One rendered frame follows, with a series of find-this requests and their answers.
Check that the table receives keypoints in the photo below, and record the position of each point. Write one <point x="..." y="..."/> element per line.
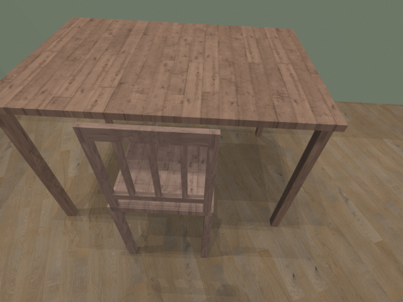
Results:
<point x="171" y="73"/>

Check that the chair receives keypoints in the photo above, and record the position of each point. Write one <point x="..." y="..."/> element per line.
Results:
<point x="167" y="170"/>

